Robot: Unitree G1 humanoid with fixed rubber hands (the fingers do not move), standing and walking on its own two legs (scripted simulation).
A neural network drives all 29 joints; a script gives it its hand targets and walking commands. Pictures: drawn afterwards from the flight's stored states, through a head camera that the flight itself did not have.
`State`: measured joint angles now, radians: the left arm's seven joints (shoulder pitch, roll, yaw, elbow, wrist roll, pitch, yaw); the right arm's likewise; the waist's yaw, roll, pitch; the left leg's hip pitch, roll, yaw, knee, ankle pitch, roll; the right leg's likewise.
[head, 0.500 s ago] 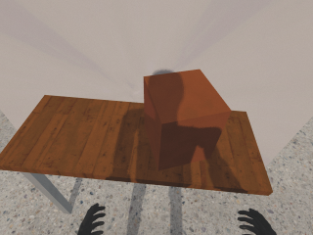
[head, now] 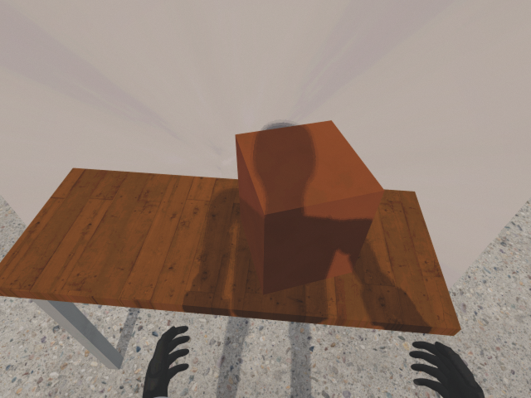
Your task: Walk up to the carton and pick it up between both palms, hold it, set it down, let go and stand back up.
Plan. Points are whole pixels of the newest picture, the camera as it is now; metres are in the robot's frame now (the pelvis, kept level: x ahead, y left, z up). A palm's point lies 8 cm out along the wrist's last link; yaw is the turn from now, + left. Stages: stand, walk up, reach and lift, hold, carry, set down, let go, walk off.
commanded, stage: reach and lift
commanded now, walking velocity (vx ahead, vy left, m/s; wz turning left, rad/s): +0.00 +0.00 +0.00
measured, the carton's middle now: (297, 207) +0.48 -0.01 -0.01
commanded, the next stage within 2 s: none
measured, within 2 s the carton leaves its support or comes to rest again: neither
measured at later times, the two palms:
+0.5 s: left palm (190, 344) +0.20 +0.14 -0.02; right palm (473, 363) +0.22 -0.27 -0.03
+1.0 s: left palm (184, 298) +0.26 +0.16 +0.02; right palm (445, 296) +0.30 -0.24 +0.01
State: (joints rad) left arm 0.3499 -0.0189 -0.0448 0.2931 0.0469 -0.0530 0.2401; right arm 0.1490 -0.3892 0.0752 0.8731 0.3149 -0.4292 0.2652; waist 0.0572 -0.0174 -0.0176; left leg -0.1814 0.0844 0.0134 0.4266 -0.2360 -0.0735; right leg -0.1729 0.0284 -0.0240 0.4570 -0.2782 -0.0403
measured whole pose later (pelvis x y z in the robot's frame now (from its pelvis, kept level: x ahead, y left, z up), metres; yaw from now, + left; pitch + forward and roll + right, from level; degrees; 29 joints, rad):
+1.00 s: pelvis -0.03 -0.01 +0.00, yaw -4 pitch +5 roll +0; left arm -0.10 -0.08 0.05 0.26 0.01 0.08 0.31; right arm -0.36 -0.44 0.17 0.88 0.43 -0.30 0.21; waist 0.10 -0.01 0.01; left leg -0.30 0.10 0.02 0.40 -0.18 -0.08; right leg -0.32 0.07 0.05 0.44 -0.20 -0.05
